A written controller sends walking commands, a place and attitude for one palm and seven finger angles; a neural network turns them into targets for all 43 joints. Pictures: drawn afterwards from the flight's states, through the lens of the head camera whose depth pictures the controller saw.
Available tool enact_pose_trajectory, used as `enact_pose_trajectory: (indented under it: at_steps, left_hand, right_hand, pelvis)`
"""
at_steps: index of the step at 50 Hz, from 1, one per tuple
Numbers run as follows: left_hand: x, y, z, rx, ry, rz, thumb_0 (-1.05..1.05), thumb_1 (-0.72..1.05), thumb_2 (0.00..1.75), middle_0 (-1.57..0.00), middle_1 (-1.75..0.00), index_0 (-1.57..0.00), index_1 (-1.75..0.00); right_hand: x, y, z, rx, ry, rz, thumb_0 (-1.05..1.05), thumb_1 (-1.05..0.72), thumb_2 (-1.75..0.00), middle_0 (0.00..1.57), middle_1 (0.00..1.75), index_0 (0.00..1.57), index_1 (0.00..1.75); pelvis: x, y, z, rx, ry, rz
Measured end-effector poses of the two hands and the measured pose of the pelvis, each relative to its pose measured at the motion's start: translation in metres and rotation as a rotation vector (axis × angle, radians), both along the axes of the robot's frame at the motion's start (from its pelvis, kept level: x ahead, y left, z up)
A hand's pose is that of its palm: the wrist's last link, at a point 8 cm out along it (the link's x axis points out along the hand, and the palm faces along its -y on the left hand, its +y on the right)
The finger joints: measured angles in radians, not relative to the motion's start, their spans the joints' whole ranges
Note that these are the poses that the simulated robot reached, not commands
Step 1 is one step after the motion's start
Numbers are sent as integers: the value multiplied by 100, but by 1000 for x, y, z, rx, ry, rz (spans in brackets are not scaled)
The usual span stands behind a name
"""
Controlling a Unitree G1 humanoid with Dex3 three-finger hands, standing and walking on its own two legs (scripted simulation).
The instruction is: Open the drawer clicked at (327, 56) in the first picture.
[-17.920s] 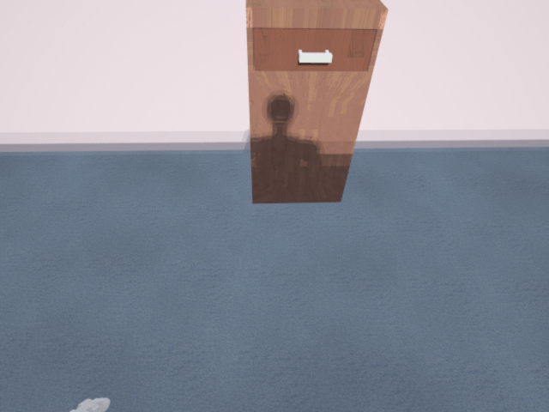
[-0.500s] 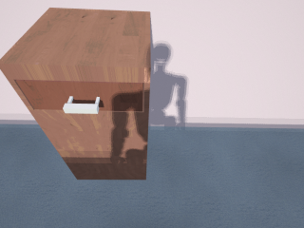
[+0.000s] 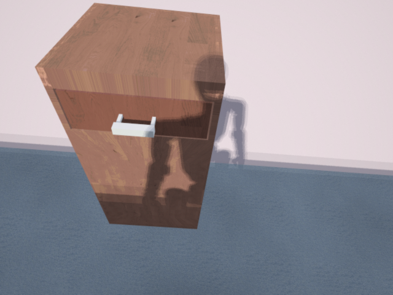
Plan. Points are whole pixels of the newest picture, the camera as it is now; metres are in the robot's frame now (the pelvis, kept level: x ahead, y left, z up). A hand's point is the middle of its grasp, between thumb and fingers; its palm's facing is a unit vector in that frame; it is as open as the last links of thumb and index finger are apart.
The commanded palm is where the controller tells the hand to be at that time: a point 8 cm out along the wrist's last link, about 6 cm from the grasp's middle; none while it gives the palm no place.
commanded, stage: come to a stop and stand still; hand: left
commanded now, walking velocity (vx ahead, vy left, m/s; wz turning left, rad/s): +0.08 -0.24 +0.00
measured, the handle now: (135, 124) +0.53 +0.21 +0.01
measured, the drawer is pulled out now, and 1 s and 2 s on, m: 0.00 0.00 0.00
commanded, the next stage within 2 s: look again from close up in 0.92 s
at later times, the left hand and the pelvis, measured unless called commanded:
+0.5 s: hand out of the picture +0.06 +0.13 -0.16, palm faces +0.00 -0.97 -0.22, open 7.2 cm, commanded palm none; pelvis +0.03 -0.05 +0.01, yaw +0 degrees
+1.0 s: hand out of the picture +0.02 +0.09 -0.17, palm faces +0.06 -0.99 -0.15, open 7.4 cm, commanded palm none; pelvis +0.05 -0.07 +0.01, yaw +0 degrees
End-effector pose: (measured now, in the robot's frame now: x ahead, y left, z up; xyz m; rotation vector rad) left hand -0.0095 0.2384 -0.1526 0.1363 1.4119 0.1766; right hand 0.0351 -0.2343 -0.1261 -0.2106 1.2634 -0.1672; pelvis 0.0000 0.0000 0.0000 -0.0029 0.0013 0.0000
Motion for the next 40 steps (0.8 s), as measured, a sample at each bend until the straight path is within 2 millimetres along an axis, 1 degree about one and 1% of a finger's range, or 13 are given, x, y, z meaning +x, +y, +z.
enact_pose_trajectory:
  at_steps: [4, 9, 12, 15, 19, 23, 28, 36, 40]
  left_hand:
    - [13, 5, 10, -9, -35, -16, 1, 91, 90, -20, -30, -20, -30]
    - [29, -3, 13, -25, -44, -38, 1, 91, 90, -20, -30, -20, -30]
    - [41, -15, 13, -32, -44, -56, 1, 91, 90, -20, -30, -20, -30]
    - [54, -25, 13, -16, -58, -67, 1, 93, 90, -20, -30, -20, -30]
    - [65, -40, 13, 13, -91, -77, 1, 94, 90, -20, -30, -20, -30]
    - [67, -52, 19, 25, -101, -70, 1, 94, 90, -20, -30, -20, -30]
    - [62, -65, 19, 23, -91, -40, 1, 95, 90, -20, -30, -20, -30]
    - [39, -85, 15, -8, -25, 1, 1, 94, 90, -20, -30, -20, -30]
    - [28, -95, 13, -31, 7, 17, 1, 92, 90, -20, -30, -20, -30]
  right_hand:
    - [-19, 14, 5, 20, 53, -10, 0, -92, -89, 20, 30, 20, 30]
    - [-45, 21, 6, 38, 120, -50, 1, -92, -89, 20, 30, 20, 30]
    - [-59, 19, 4, 49, 162, -77, 0, -91, -89, 20, 30, 20, 30]
    - [-71, 13, -2, 69, 200, -100, 0, -91, -89, 20, 30, 20, 30]
    - [-78, -1, -15, 100, 237, -121, 0, -91, -89, 20, 30, 20, 30]
    - [-71, -13, -19, 115, 239, -108, 0, -91, -89, 20, 30, 20, 30]
    - [-49, -26, -18, 111, 212, -80, 0, -91, -89, 20, 30, 20, 30]
    - [-9, -43, -16, 87, 153, -36, 0, -91, -89, 19, 30, 20, 30]
    - [5, -51, -14, 65, 136, -24, 1, -92, -89, 19, 30, 20, 30]
  pelvis:
    - [4, 4, 9, -10, 15, 8]
    - [8, 0, 13, -3, 25, -1]
    - [9, -6, 13, 1, 24, -3]
    - [11, -16, 10, 10, 22, -6]
    - [14, -33, 3, 22, 12, -16]
    - [21, -44, 5, 12, 4, 0]
    - [29, -57, 6, 12, 1, 6]
    - [38, -67, 7, 7, 1, 10]
    - [42, -69, 7, 5, -1, 10]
